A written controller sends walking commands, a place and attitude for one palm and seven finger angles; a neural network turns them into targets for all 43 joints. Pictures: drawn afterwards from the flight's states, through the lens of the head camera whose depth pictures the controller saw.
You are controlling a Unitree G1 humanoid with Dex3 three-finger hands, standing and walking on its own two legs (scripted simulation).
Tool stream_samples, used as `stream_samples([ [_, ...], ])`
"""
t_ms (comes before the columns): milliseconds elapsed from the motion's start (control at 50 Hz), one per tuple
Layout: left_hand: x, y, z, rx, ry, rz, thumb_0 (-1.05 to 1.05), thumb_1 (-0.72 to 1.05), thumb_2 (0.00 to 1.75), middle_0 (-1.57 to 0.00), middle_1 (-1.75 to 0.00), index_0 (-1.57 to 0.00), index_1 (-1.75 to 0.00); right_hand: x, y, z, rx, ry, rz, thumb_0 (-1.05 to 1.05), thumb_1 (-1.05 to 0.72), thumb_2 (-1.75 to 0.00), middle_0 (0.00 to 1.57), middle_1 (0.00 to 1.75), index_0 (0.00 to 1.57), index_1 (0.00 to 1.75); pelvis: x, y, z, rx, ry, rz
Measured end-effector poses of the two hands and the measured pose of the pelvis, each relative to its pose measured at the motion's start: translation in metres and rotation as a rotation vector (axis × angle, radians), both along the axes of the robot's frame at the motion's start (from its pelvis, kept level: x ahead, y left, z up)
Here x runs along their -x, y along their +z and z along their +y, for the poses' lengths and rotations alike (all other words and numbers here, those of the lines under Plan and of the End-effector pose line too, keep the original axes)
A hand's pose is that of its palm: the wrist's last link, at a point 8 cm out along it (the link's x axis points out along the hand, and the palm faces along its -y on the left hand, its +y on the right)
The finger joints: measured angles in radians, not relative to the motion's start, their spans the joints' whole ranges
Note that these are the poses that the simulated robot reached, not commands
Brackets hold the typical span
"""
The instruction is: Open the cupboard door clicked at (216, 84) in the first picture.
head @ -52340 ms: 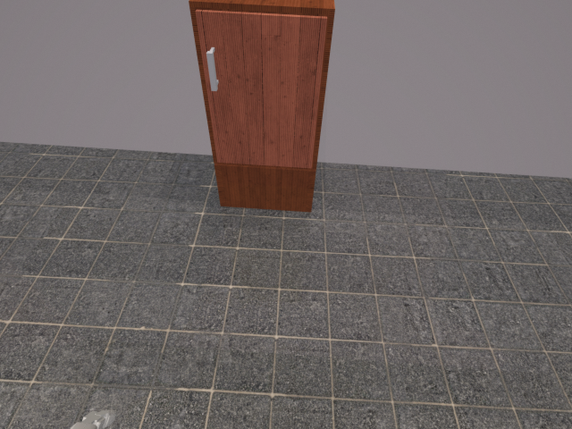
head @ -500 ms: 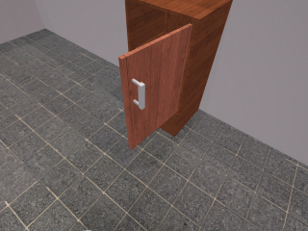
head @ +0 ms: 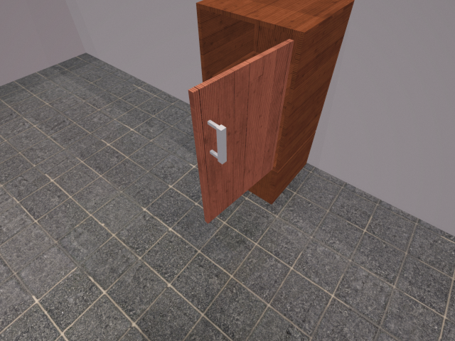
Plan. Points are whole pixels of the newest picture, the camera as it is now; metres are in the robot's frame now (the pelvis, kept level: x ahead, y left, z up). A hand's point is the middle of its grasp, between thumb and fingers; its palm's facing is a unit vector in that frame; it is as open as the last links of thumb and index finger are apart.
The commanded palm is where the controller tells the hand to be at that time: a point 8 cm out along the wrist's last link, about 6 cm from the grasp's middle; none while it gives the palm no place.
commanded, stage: let the arm hang, fingers relaxed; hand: left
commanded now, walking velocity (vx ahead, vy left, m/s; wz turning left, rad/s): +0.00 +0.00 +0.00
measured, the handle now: (217, 142) +0.64 +0.07 -0.05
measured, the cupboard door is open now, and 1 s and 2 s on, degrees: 84 84 84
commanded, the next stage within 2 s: look to check the result in 0.30 s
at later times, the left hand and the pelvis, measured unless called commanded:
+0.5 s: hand out of the picture -0.01 +0.16 -0.17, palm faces +0.03 -0.98 -0.18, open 7.3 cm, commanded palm none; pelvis +0.02 +0.00 +0.00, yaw +0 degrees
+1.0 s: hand out of the picture +0.02 +0.15 -0.17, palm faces +0.02 -0.98 -0.19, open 7.4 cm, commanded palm none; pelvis +0.03 -0.01 +0.00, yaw -1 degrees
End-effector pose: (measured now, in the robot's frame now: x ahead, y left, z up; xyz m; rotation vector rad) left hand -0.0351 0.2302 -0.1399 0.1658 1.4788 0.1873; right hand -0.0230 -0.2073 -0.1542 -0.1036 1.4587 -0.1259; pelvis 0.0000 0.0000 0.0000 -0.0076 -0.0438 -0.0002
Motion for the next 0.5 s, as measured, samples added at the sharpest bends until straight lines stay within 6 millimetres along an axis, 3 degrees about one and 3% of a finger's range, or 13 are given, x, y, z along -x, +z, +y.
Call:
stream_samples([
  [200, -0.033, -0.006, -0.026, 0.063, -0.010, -0.073, 0.01, 0.91, 0.90, -0.20, -0.29, -0.20, -0.30, -0.014, 0.002, 0.004, 0.006, -0.007, -0.023, 0.01, -0.91, -0.89, 0.21, 0.30, 0.20, 0.29, -0.009, 0.001, 0.001, -0.009, -0.002, 0.007],
  [500, -0.024, -0.004, -0.022, 0.041, 0.005, -0.015, 0.01, 0.91, 0.90, -0.20, -0.29, -0.20, -0.30, -0.030, 0.005, -0.006, 0.026, -0.006, -0.027, 0.00, -0.91, -0.89, 0.20, 0.30, 0.19, 0.29, -0.021, 0.002, -0.003, -0.009, -0.006, 0.010],
])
